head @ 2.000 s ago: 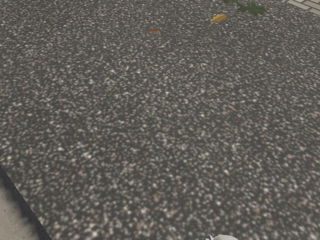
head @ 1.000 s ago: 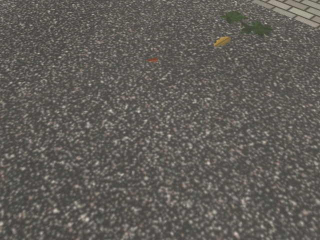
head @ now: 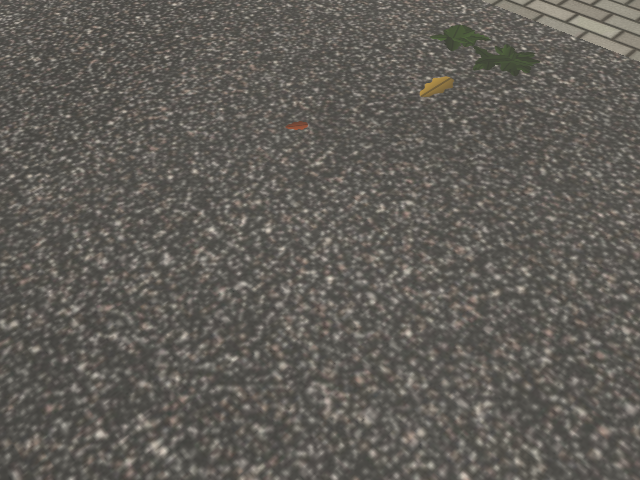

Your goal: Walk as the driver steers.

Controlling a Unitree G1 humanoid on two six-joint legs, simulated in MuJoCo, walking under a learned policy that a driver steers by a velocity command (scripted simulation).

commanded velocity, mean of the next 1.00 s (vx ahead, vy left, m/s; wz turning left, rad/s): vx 0.11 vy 0.00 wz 0.00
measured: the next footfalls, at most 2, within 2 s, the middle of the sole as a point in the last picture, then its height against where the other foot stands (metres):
left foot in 1.04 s outside the picture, level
right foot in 1.60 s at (342, 427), level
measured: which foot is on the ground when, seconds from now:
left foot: down 0.00-0.64, up 0.66-1.00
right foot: down 0.00-1.00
